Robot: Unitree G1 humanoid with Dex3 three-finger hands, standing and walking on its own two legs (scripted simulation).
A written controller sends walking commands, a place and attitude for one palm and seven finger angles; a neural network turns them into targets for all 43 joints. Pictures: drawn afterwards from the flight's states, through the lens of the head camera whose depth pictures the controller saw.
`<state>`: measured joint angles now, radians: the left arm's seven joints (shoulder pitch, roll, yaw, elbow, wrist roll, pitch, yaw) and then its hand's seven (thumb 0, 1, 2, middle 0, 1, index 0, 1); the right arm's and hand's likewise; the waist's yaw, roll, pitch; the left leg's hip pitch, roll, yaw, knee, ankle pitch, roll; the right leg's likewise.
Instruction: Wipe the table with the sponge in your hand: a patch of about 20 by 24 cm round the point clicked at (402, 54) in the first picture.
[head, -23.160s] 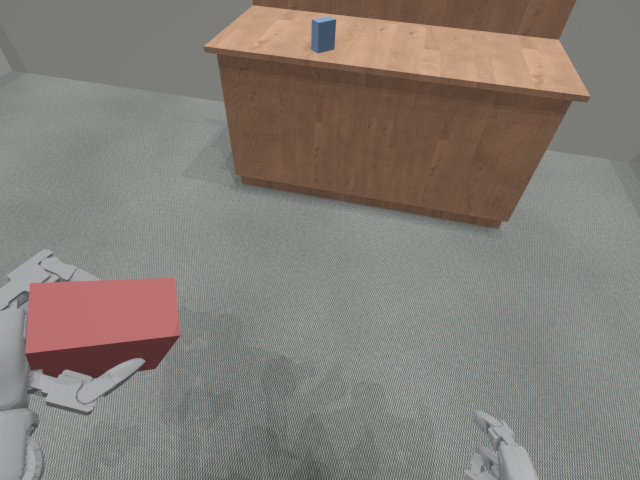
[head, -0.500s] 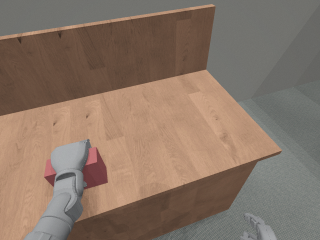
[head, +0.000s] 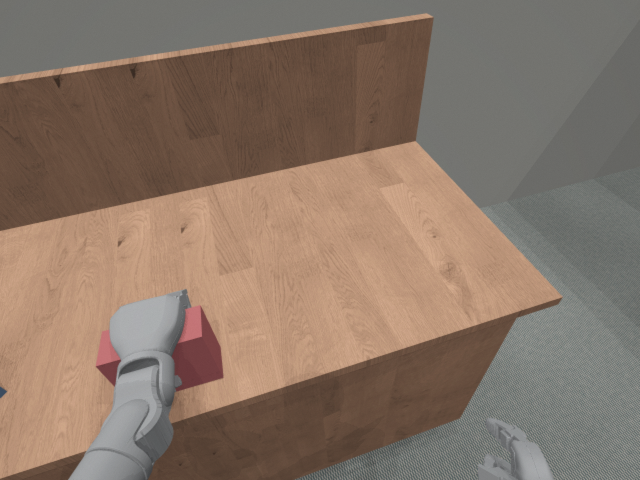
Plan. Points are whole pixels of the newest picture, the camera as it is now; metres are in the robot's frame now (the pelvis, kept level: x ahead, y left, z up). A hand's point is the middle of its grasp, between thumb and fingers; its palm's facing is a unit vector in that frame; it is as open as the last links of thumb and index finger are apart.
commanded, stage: slide across to the third lane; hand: left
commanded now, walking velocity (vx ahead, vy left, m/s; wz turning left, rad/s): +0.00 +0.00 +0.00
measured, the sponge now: (169, 361) +0.27 +0.26 -0.03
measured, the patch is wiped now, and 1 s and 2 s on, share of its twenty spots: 0.90 0.90 0.90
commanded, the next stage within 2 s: wipe forward along the third lane in 0.96 s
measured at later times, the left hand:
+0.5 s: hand (189, 335) +0.30 +0.22 +0.01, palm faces -0.08 -0.02 -1.00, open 9.8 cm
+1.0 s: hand (217, 332) +0.31 +0.19 +0.01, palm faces -0.06 -0.04 -1.00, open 9.8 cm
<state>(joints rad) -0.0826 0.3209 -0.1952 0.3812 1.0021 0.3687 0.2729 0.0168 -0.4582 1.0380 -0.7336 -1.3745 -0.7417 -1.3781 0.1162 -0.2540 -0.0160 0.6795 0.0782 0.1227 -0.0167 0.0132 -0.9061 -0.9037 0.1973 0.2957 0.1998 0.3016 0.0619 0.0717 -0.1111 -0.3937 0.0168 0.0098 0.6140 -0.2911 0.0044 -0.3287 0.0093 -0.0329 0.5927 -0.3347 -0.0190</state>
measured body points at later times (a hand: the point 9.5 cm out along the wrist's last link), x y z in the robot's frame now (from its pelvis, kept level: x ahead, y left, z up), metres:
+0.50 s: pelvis -0.01 +0.00 +0.00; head -0.01 -0.04 +0.45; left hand +0.30 +0.22 +0.06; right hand +0.19 -0.22 -0.11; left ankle +0.01 +0.12 -0.73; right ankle -0.02 -0.11 -0.73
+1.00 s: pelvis -0.01 -0.02 +0.00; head -0.02 -0.05 +0.45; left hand +0.30 +0.19 +0.06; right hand +0.18 -0.25 -0.11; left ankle +0.01 +0.12 -0.73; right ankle -0.02 -0.11 -0.73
